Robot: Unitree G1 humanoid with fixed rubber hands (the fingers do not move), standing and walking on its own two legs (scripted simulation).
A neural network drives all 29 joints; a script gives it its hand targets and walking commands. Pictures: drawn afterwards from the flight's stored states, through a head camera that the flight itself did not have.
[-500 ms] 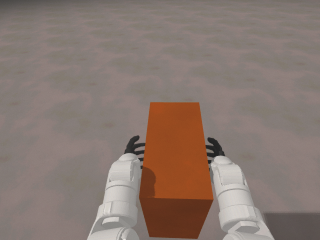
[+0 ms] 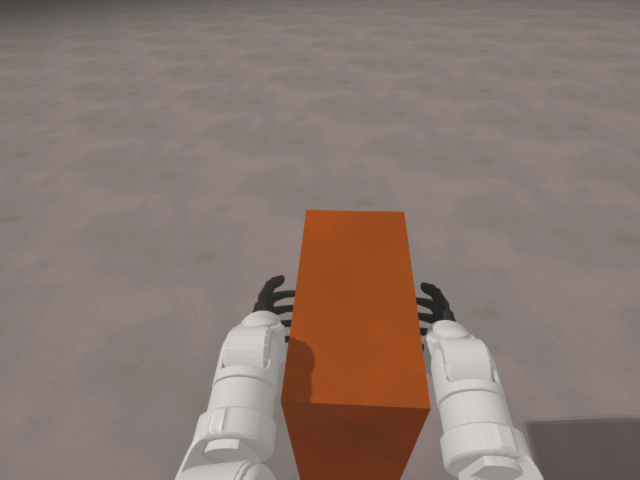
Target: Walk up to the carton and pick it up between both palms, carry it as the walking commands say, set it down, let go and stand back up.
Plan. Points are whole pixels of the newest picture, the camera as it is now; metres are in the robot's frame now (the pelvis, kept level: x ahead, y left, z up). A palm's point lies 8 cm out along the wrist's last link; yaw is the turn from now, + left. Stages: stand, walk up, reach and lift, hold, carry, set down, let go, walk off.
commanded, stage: reach and lift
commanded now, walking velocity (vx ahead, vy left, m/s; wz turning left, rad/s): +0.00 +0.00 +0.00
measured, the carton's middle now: (351, 348) +0.33 +0.00 -0.01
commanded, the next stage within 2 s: hold in 1.00 s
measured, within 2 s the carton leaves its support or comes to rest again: neither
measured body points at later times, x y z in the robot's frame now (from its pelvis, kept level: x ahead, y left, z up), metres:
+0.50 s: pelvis +0.00 +0.00 +0.00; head -0.06 -0.01 +0.45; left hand +0.32 +0.11 +0.05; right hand +0.31 -0.13 +0.04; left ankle +0.03 +0.13 -0.73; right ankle +0.04 -0.11 -0.73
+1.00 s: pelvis +0.00 +0.00 +0.00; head -0.07 -0.01 +0.45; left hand +0.32 +0.11 +0.05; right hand +0.31 -0.13 +0.04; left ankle +0.03 +0.13 -0.73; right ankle +0.04 -0.11 -0.73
